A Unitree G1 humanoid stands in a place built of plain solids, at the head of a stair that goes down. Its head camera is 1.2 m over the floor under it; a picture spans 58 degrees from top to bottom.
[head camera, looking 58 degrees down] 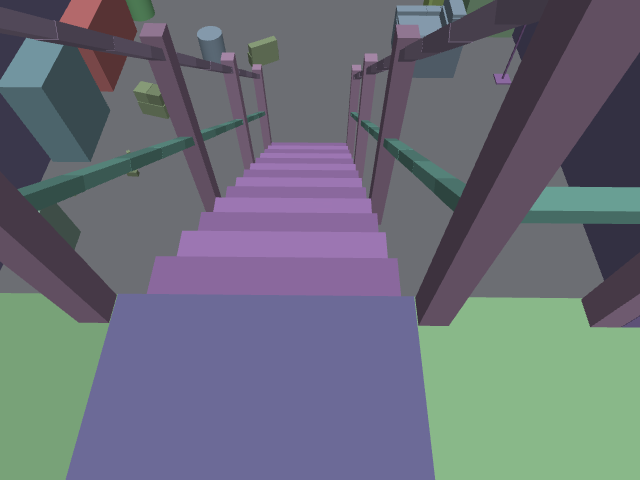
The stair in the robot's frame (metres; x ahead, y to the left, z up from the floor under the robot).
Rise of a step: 0.20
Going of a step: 0.24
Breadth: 0.90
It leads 1 degrees to the right of straight ahead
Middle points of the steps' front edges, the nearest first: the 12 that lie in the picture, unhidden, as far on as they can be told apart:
0.55 0.16 0.00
0.80 0.16 -0.20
1.04 0.16 -0.39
1.29 0.16 -0.59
1.53 0.15 -0.79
1.78 0.15 -0.99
2.02 0.15 -1.19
2.26 0.15 -1.38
2.51 0.14 -1.58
2.75 0.14 -1.78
3.00 0.14 -1.98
3.24 0.14 -2.18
